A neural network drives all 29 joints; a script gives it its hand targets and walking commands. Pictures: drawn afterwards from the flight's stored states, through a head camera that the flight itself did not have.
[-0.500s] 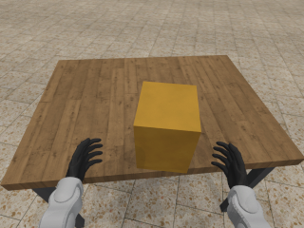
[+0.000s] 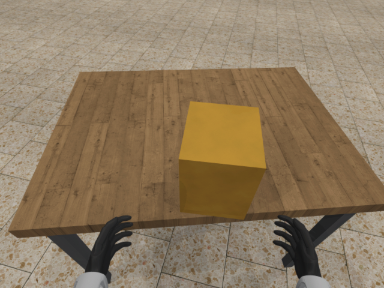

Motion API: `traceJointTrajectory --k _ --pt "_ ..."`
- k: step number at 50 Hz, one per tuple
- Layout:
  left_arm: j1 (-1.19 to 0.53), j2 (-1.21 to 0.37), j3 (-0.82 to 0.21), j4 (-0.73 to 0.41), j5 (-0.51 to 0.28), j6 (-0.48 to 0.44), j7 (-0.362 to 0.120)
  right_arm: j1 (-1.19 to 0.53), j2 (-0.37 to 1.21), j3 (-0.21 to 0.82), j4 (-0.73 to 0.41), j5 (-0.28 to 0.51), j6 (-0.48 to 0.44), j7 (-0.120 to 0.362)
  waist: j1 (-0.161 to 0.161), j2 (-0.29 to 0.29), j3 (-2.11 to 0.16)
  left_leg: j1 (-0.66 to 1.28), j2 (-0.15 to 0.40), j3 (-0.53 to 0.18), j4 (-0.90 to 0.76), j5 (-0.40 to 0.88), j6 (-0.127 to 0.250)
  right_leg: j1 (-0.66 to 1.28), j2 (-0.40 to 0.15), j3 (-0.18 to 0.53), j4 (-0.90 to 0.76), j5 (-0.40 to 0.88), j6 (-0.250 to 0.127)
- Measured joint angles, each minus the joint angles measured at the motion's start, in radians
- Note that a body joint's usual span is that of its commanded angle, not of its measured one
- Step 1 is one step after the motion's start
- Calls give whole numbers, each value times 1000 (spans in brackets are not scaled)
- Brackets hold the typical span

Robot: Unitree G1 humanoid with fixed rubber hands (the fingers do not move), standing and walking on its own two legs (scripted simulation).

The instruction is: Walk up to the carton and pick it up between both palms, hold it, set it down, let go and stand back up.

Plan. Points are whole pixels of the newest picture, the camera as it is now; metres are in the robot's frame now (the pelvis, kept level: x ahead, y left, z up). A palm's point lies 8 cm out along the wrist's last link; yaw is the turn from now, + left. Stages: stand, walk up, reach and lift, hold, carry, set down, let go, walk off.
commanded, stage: set down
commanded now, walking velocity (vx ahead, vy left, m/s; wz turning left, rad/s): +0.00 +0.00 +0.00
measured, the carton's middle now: (217, 161) +0.40 -0.04 +0.03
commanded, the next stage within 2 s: let go in 0.96 s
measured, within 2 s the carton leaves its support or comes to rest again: neither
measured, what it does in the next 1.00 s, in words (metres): stands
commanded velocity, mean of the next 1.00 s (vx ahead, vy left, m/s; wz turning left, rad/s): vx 0.00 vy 0.00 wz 0.00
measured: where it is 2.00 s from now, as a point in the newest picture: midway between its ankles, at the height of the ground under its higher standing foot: outside the picture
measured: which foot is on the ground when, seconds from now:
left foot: down 0.00-1.00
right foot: down 0.00-1.00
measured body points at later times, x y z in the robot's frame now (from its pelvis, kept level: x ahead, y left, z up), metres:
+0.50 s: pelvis +0.01 -0.01 +0.00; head +0.01 +0.00 +0.45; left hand +0.18 +0.21 -0.05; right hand +0.18 -0.21 -0.04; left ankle -0.02 +0.11 -0.75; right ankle +0.00 -0.12 -0.75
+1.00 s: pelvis +0.01 +0.00 +0.00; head +0.02 +0.01 +0.45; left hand +0.17 +0.23 -0.09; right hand +0.16 -0.23 -0.08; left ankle -0.02 +0.11 -0.75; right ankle +0.00 -0.12 -0.75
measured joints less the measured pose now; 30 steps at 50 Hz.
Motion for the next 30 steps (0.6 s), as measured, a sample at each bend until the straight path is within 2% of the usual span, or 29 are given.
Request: traceJointTrajectory --k 4,13,30 --pt "-4 -3 11 3 5 29 3 -18 -6 -5 22 -3 11 11 5 0 -5 5 -2 2 -7 3 0 2 -1 2 -1 -1 1" --pt "-2 -8 42 81 34 54 -24 -25 -26 -12 120 -18 15 29 4 7 -13 26 0 -3 -15 -1 -3 26 1 -3 -13 -5 -1" --pt "-25 5 82 252 77 44 -55 -56 -54 -12 320 -56 -55 62 1 8 -8 25 6 -10 -24 -2 -12 23 7 -9 -12 -13 -7"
